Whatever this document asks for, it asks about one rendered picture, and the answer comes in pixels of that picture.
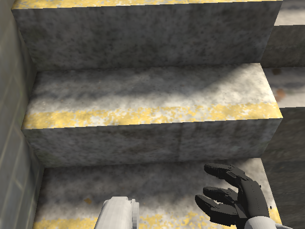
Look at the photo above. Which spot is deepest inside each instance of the right robot forearm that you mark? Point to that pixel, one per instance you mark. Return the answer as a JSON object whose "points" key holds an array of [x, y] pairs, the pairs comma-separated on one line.
{"points": [[260, 222]]}

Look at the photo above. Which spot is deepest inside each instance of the robot left thigh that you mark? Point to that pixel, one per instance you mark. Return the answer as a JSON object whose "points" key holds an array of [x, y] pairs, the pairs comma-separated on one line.
{"points": [[119, 213]]}

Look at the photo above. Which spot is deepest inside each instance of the right robot hand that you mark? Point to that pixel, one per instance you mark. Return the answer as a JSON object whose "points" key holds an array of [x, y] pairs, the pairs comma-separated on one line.
{"points": [[235, 208]]}

